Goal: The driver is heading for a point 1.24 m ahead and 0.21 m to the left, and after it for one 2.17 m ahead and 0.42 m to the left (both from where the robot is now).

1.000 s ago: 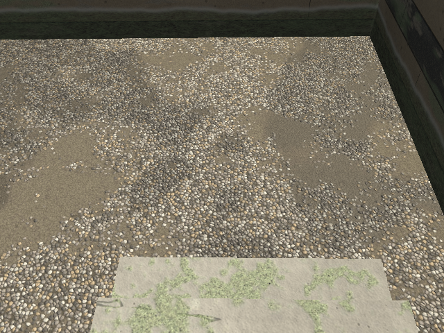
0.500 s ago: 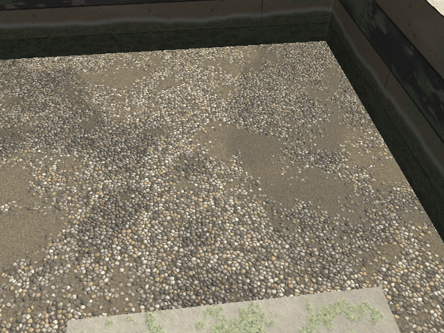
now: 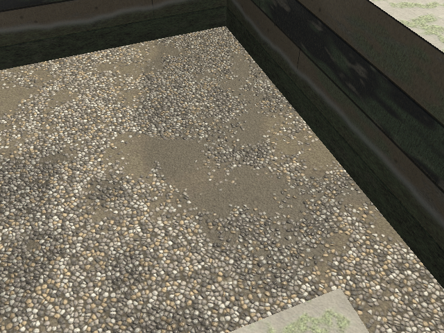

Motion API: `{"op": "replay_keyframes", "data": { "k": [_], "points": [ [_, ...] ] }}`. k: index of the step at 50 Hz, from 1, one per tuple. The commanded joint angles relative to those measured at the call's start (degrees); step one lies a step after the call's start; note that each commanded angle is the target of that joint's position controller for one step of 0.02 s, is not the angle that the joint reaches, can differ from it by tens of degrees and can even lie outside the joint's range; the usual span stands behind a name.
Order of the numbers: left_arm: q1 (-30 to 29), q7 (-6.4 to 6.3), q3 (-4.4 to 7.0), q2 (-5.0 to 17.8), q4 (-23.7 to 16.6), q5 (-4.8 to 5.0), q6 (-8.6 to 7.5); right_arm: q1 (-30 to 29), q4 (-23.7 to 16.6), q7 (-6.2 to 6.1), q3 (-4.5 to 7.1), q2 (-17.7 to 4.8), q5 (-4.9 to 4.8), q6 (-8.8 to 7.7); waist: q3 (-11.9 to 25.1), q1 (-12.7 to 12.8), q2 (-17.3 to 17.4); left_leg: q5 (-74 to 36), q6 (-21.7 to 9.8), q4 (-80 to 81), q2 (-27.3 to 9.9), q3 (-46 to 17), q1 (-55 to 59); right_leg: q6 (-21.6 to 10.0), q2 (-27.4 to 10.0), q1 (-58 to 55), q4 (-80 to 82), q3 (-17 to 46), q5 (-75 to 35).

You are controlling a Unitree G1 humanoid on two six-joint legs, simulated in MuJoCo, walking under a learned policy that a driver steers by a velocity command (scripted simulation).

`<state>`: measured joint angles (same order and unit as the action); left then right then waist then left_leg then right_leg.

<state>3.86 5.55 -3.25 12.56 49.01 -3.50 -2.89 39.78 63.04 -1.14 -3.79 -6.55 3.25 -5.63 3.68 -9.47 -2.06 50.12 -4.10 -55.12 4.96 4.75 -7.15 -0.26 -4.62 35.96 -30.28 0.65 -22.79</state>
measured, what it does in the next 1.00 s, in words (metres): goes down: right foot 0.18 m lower, then left foot 0.18 m lower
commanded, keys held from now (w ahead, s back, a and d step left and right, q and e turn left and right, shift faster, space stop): w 1.00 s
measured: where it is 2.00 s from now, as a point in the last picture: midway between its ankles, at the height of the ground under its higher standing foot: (157, 233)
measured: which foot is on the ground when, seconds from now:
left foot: down 0.00-0.08, up 0.10-0.56, down 0.58-1.00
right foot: up 0.00-0.06, down 0.08-0.60, up 0.62-1.00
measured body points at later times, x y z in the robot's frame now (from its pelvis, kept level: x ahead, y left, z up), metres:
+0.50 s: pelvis +0.31 +0.00 -0.17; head +0.30 +0.02 +0.28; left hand +0.16 +0.19 -0.31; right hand +0.46 -0.22 -0.28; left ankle +0.48 +0.13 -0.87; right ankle +0.17 -0.11 -0.82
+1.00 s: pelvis +0.58 +0.05 -0.33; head +0.58 +0.05 +0.12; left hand +0.78 +0.24 -0.44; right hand +0.42 -0.11 -0.47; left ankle +0.45 +0.13 -1.00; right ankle +0.80 -0.11 -1.00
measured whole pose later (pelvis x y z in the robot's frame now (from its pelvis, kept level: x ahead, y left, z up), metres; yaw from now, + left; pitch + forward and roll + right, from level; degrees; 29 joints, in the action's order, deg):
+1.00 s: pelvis +0.58 +0.05 -0.33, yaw +0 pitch +1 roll +3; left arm 3.8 4.2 -2.0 11.6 50.5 -6.7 -3.6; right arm 36.6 64.5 1.4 -3.9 -5.7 4.9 -7.4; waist 1.7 -7.5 -2.6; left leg 40.7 -5.2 -51.7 5.6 5.1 -11.8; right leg -1.3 -6.3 41.2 -39.2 3.3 -27.8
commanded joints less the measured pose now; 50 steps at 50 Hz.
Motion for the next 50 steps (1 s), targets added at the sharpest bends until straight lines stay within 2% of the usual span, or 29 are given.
{"op": "replay_keyframes", "data": {
  "k": [1, 4, 5, 6, 7, 9, 10, 12, 13, 14, 17, 18, 22, 23, 24, 25, 26, 29, 30, 31, 32, 33, 34, 36, 38, 40, 42, 45, 50],
  "points": [
    [-7.90, -0.32, -0.85, -0.17, -5.70, -2.42, -1.02, 3.85, 0.13, 1.69, 2.11, -9.01, 1.46, 1.33, -8.72, 0.82, 8.48, -54.83, -7.17, 8.50, -11.56, -17.31, -6.02, -0.91, 1.59, -9.50, 3.66, -3.56, 9.73],
    [32.17, -1.86, 5.30, 10.25, 9.25, -3.10, -1.35, -2.21, 1.39, 6.34, 2.45, -9.62, 1.97, 1.56, -5.74, 16.58, -4.80, -50.51, -1.96, -24.00, -5.80, -10.63, -23.14, -6.41, -1.23, -52.24, 19.94, -3.79, -8.34],
    [33.34, -3.94, 6.06, 11.81, 11.63, 4.80, -0.44, -6.37, -0.19, 0.21, 6.03, -10.96, -4.78, 2.97, -0.58, 17.63, -3.58, -2.70, -1.96, -49.61, 4.19, 0.10, -31.56, -5.22, -8.62, -58.10, 7.28, 0.16, -30.63],
    [33.00, -4.82, 5.76, 12.18, 9.92, 5.28, 0.27, 5.10, -2.44, -2.22, 5.31, -8.43, -6.79, 2.76, 12.21, 10.67, -10.79, 4.97, -0.62, -61.26, 0.23, -6.76, -46.16, -10.68, -20.10, -79.09, -15.47, 9.90, -55.23],
    [39.80, -1.12, 7.02, 15.59, 11.32, -2.91, -0.69, -0.80, -5.99, 5.92, 2.07, -4.26, 2.53, 0.72, 27.16, 17.46, -11.93, -2.07, 0.87, -66.83, -2.68, -10.76, -48.51, -24.32, -19.50, -84.14, -8.98, 15.88, -33.89],
    [24.49, -0.61, 5.46, 6.71, 7.52, -3.68, -0.12, -10.85, -9.09, 6.35, 3.09, -7.72, -0.22, -0.32, 2.27, 13.53, 5.21, -19.66, -0.48, -47.27, -9.52, -11.71, -57.20, -19.77, -18.78, -53.37, 4.52, 14.86, 13.71],
    [17.88, -0.98, 4.14, 3.44, 5.52, -3.71, -1.02, -12.93, -7.88, 5.25, 3.56, -6.74, 1.34, -0.57, -6.87, 9.20, 7.81, -31.39, -1.75, -28.84, -11.68, -11.23, -47.55, -18.55, -12.26, -31.22, 8.26, 9.73, 19.76],
    [16.01, -2.43, 2.28, -3.21, 4.36, -0.62, -2.71, -18.74, -7.29, 4.90, 3.90, -7.36, 3.84, 0.08, -11.16, 7.53, 0.30, -48.37, -2.77, -5.69, -14.35, -9.83, -33.22, -17.62, -8.11, -10.40, 14.25, 6.01, 19.82],
    [20.12, -2.41, 3.04, 0.09, 5.97, 0.53, -3.19, -18.00, -6.39, 5.30, 3.98, -6.26, 3.88, 0.70, -8.69, 7.79, -1.64, -50.01, -1.40, -4.24, -12.40, -7.59, -30.12, -19.42, -7.53, -9.47, 13.12, 7.27, 21.95],
    [18.20, -5.51, 5.94, 8.48, 7.51, 7.10, -1.58, -13.17, -6.27, 2.41, 4.79, -5.79, -0.45, 3.60, -6.12, 3.06, -6.47, -45.51, 2.44, -3.94, -10.38, -4.93, -19.81, -15.66, -7.59, -7.16, 7.72, 6.39, 1.37],
    [22.58, -6.88, 5.11, 2.72, 9.34, 5.86, -1.74, -20.91, -7.38, 1.63, 6.67, -8.84, -3.16, 4.18, -6.74, 5.51, -1.75, -71.44, 1.26, 1.33, -11.25, -9.00, -29.39, -13.15, -6.20, -13.74, 0.09, 8.58, 26.16],
    [26.09, -5.42, 1.64, -4.65, 8.91, -4.49, -4.22, -24.31, -8.11, 4.65, 1.67, -2.28, 6.26, 2.18, -9.44, 13.09, 5.35, -82.23, 2.89, 13.52, -16.42, -15.74, -41.98, -14.27, -8.33, -20.05, -4.28, 8.79, 37.98],
    [28.99, -3.18, 0.62, -1.59, 10.76, -4.25, -3.53, -32.80, -13.31, 5.45, 2.47, -6.99, 3.83, 1.43, -9.94, 10.74, 0.98, -78.13, 1.89, 14.17, -10.46, -5.70, -13.42, -13.30, -3.71, 3.63, -6.57, 6.77, 48.13],
    [24.21, -5.40, 5.04, 8.18, 8.45, 5.90, -2.24, -36.93, -13.36, 4.50, 4.88, -9.96, -4.25, 2.83, -7.52, 12.03, 0.08, -79.55, 2.62, 16.69, -6.74, -3.65, -11.70, -10.32, -4.01, -1.53, -7.41, 6.96, 45.10],
    [25.95, -6.48, 4.68, 8.29, 8.83, 5.67, -1.26, -39.54, -14.30, 4.04, 4.57, -10.06, -5.07, 3.43, -10.57, 14.04, 0.16, -75.18, 3.21, 19.11, -7.76, -5.13, -12.61, -9.42, -4.19, -3.94, -10.08, 7.57, 44.36],
    [27.38, -7.37, 4.62, 6.95, 9.56, 4.01, -0.39, -40.63, -14.97, 3.70, 4.55, -9.30, -4.88, 3.56, -14.15, 15.48, -0.41, -71.14, 3.11, 24.87, -9.05, -6.36, -15.28, -9.19, -4.24, -8.25, -12.95, 7.64, 42.85],
    [31.40, -5.59, 1.34, -0.72, 11.23, -4.08, -1.68, -38.01, -14.74, 4.43, 2.98, -10.84, 5.01, 2.31, -16.22, 14.30, 1.53, -64.31, 2.02, 31.83, -13.57, -10.25, -16.06, -8.92, -7.99, -12.69, -17.81, 12.65, 51.62],
    [30.89, -0.81, 4.34, 7.95, 13.76, -3.32, -0.10, -11.21, -4.13, 3.87, 7.46, -16.87, 1.38, 0.32, -8.92, 4.09, 6.88, -72.52, -0.06, 42.34, -10.06, -3.11, 14.40, -6.09, -2.19, -10.37, -42.34, 6.69, 36.28],
    [38.59, 1.69, 3.84, 2.51, 15.96, -3.35, -0.45, 2.95, -1.36, 4.50, 9.25, -20.53, 2.08, 0.35, 5.63, 0.61, 18.29, -102.97, -11.77, 21.50, -17.58, -7.04, 41.77, -1.38, 6.50, 5.86, -72.16, 2.68, 53.84],
    [40.94, 2.92, 3.46, -1.29, 13.32, -0.56, -0.92, 3.80, -1.91, 5.46, 9.63, -24.23, 2.67, 0.82, 15.98, 3.32, 20.42, -113.34, -17.41, 13.26, -24.43, -14.69, 49.83, -0.51, 7.70, 17.67, -91.72, -0.17, 71.01],
    [31.10, 2.72, 4.33, 2.25, 8.42, 1.15, -1.30, 4.44, -1.75, 5.75, 9.70, -22.49, 4.35, 1.10, 10.45, -0.35, 13.33, -103.69, -19.33, 17.72, -27.23, -22.37, 46.40, 0.27, 8.24, 30.63, -96.46, 1.24, 70.28],
    [22.98, 0.92, 4.37, 2.54, 3.88, 2.18, -2.06, -0.90, -2.09, 5.71, 9.82, -21.30, 2.79, 1.22, 1.95, -0.01, 8.33, -70.32, -20.42, 25.29, -31.28, -29.57, 35.20, 0.08, 4.46, 40.89, -94.13, 1.36, 63.67],
    [20.31, -1.09, 4.31, 2.20, 4.21, 1.29, -2.71, -7.19, -2.88, 5.80, 7.49, -14.17, 2.44, 1.20, -5.14, 3.62, 0.26, -46.80, -16.63, 29.90, -28.20, -27.26, 19.22, -2.15, 0.64, 39.16, -86.56, 4.03, 51.52],
    [21.99, -2.86, 2.57, -3.58, 4.72, -0.43, -2.53, -16.59, -5.21, 4.86, 3.57, -4.32, 3.92, 0.21, -13.69, 12.09, -0.24, -40.17, -13.30, 35.53, -23.72, -21.78, -12.76, -6.27, -5.96, 23.49, -66.05, 9.85, 31.03],
    [18.78, -1.94, 2.72, -4.09, 5.18, -2.94, -2.59, -21.89, -7.37, 2.92, 3.19, -3.38, 0.04, -2.79, -12.20, 11.46, -0.90, -39.11, -12.80, 39.40, -16.15, -11.82, -26.56, -6.23, -5.14, 7.23, -35.13, 4.61, 11.74],
    [11.31, -1.11, 3.01, -2.33, 3.27, -2.24, -1.66, -13.34, -2.80, 2.98, 3.14, -7.70, 1.35, -3.59, -9.02, 8.96, 6.64, -41.75, -13.94, 36.24, -15.02, -12.61, -25.31, -3.54, -3.49, 4.16, -33.84, 1.59, 8.19],
    [13.32, -0.28, 1.97, -1.69, 3.46, -2.80, -1.71, -8.31, -0.21, 2.40, 2.93, -7.62, 3.13, -3.31, -8.79, 8.44, 2.20, -46.29, -14.28, 27.54, -17.43, -17.42, -10.72, -1.40, -5.00, 18.05, -29.19, 8.89, 1.79],
    [1.44, -1.67, 1.73, 0.28, 0.80, -2.93, -2.46, -3.41, -0.74, 1.51, 1.23, -5.45, 1.61, -2.94, -6.78, 4.74, 2.17, -36.82, -11.36, 20.80, -13.42, -15.94, -11.83, -0.88, -2.80, 10.28, -8.49, 4.06, -15.26],
    [-9.24, -1.39, 1.84, 3.62, -3.86, -2.85, -0.67, 2.00, 0.85, 1.93, 0.65, -5.26, 0.69, -2.27, -14.10, 1.34, 2.25, -29.17, -12.23, 16.42, -15.50, -23.06, -5.50, -0.12, -2.24, 12.12, -2.82, 2.78, -0.16]
  ]
}}
Next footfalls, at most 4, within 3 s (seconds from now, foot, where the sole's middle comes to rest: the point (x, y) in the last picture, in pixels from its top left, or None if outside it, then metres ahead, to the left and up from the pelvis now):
0.08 right None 0.21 -0.11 -0.86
0.58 left None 0.49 0.13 -1.03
1.16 right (216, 298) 0.88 -0.09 -1.21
1.62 left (143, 257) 1.13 0.21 -1.21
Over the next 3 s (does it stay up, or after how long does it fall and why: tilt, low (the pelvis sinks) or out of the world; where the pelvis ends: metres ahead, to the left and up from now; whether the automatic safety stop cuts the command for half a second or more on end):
stays up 1.65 0.38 -0.43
